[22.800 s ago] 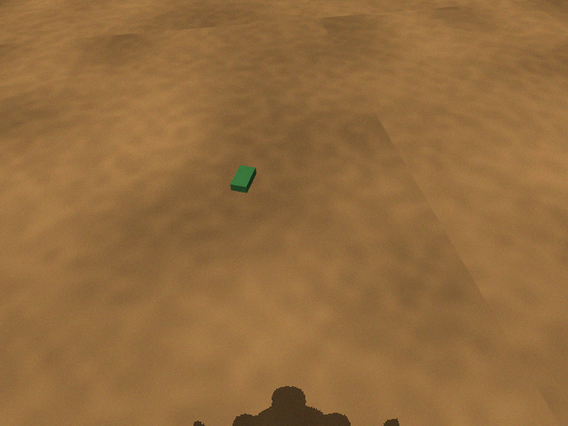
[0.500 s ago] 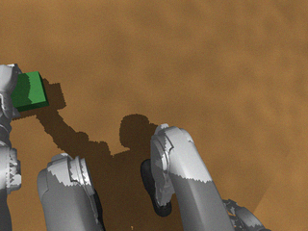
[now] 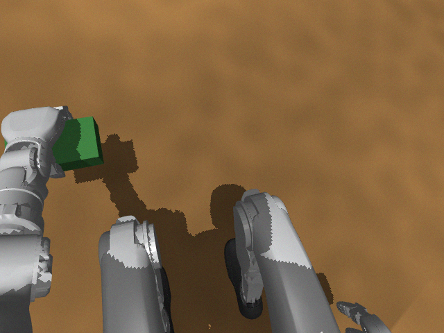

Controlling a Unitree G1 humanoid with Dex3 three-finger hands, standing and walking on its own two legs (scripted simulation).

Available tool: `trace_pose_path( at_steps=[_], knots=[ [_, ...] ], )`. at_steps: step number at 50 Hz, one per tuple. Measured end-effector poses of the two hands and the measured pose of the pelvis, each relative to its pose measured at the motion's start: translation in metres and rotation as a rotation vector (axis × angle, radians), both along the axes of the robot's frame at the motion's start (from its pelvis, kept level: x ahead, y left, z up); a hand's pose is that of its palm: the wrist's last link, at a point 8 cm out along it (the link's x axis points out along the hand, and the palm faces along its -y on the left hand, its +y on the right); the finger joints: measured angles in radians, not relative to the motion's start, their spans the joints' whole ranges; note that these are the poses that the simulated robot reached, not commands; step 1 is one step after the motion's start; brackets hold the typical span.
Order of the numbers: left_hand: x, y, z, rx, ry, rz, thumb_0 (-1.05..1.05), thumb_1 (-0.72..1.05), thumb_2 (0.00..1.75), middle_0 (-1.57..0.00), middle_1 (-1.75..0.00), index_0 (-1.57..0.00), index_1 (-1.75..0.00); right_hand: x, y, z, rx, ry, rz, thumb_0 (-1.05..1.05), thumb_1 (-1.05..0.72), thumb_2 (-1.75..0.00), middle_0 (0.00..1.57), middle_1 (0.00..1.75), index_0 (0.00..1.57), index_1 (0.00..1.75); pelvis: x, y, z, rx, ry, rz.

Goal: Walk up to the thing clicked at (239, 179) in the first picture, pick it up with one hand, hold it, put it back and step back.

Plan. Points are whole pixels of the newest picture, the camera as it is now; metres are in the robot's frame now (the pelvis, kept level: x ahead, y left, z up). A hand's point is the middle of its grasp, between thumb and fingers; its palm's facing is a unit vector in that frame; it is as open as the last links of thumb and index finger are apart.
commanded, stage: lift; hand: left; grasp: from above
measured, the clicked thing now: (56, 147) +0.48 +0.27 -0.17
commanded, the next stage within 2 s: hold in 1.36 s
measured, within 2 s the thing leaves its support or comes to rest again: neither
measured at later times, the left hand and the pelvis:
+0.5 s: hand out of the picture +0.40 +0.28 +0.04, palm faces -0.43 -0.09 -0.90, open 11.3 cm; pelvis +0.01 +0.01 +0.14, yaw +4 degrees
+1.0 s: hand out of the picture +0.36 +0.26 +0.21, palm faces -0.46 -0.10 -0.88, open 11.3 cm; pelvis +0.05 +0.01 +0.31, yaw +5 degrees
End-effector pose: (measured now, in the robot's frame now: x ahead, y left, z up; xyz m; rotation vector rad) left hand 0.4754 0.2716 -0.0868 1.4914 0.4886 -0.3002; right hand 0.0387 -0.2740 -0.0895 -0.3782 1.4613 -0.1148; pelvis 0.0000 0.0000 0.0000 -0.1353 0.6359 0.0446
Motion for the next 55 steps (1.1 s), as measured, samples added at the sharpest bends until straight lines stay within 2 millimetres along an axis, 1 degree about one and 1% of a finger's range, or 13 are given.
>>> trace_pose_path(
  at_steps=[5, 12, 18, 23, 27, 32, 38, 42, 46, 55],
  knots=[
    [-0.017, 0.008, 0.03, 0.0, -0.007, -0.007, -0.02, -0.15, 0.61, -0.55, -0.62, -0.57, -0.6, 0.014, -0.001, 0.013, -0.006, -0.039, -0.003, 0.01, -0.91, -0.9, 0.2, 0.3, 0.2, 0.3, -0.002, 0.002, 0.019, 0.008, -0.001, 0.01],
    [-0.041, 0.014, 0.078, -0.009, -0.021, 0.0, -0.02, -0.14, 0.6, -0.55, -0.63, -0.56, -0.61, 0.045, 0.005, 0.04, 0.003, -0.128, 0.007, 0.01, -0.91, -0.9, 0.2, 0.3, 0.2, 0.3, -0.002, 0.003, 0.054, 0.022, -0.018, 0.018],
    [-0.059, 0.012, 0.125, -0.015, -0.038, 0.005, -0.02, -0.14, 0.6, -0.54, -0.63, -0.56, -0.61, 0.071, 0.014, 0.073, 0.018, -0.212, 0.004, 0.01, -0.9, -0.9, 0.2, 0.3, 0.2, 0.3, 0.001, 0.005, 0.091, 0.034, -0.048, 0.027],
    [-0.071, 0.01, 0.171, -0.013, -0.052, 0.015, -0.02, -0.14, 0.6, -0.54, -0.63, -0.56, -0.61, 0.085, 0.021, 0.107, 0.029, -0.268, -0.015, 0.01, -0.9, -0.9, 0.2, 0.3, 0.2, 0.3, 0.004, 0.005, 0.127, 0.045, -0.083, 0.034],
    [-0.081, 0.008, 0.208, -0.017, -0.054, 0.027, -0.02, -0.14, 0.6, -0.55, -0.63, -0.56, -0.61, 0.091, 0.026, 0.138, 0.037, -0.298, -0.033, 0.01, -0.9, -0.9, 0.2, 0.3, 0.2, 0.3, 0.007, 0.006, 0.159, 0.055, -0.12, 0.036],
    [-0.096, 0.006, 0.253, -0.021, -0.043, 0.035, -0.02, -0.15, 0.61, -0.55, -0.62, -0.57, -0.6, 0.093, 0.03, 0.179, 0.04, -0.325, -0.058, 0.01, -0.9, -0.9, 0.2, 0.3, 0.2, 0.3, 0.013, 0.007, 0.2, 0.068, -0.176, 0.036],
    [-0.109, 0.002, 0.298, -0.025, -0.027, 0.033, -0.02, -0.16, 0.61, -0.56, -0.62, -0.58, -0.6, 0.094, 0.032, 0.224, 0.034, -0.352, -0.078, 0.01, -0.9, -0.9, 0.2, 0.3, 0.2, 0.3, 0.023, 0.008, 0.244, 0.081, -0.238, 0.037],
    [-0.112, -0.001, 0.322, -0.025, -0.028, 0.028, -0.02, -0.16, 0.61, -0.56, -0.62, -0.58, -0.6, 0.095, 0.03, 0.248, 0.028, -0.363, -0.083, 0.01, -0.9, -0.9, 0.2, 0.3, 0.2, 0.3, 0.031, 0.01, 0.268, 0.088, -0.275, 0.038],
    [-0.11, -0.005, 0.341, -0.017, -0.028, 0.029, -0.02, -0.16, 0.61, -0.57, -0.62, -0.58, -0.6, 0.098, 0.028, 0.268, 0.026, -0.368, -0.087, 0.01, -0.9, -0.9, 0.2, 0.3, 0.2, 0.3, 0.038, 0.01, 0.288, 0.095, -0.308, 0.036],
    [-0.104, -0.014, 0.376, -0.024, -0.027, 0.04, -0.02, -0.16, 0.61, -0.57, -0.62, -0.58, -0.6, 0.107, 0.025, 0.302, 0.035, -0.368, -0.092, 0.01, -0.9, -0.9, 0.2, 0.3, 0.2, 0.3, 0.054, 0.008, 0.324, 0.114, -0.365, 0.031]
  ],
)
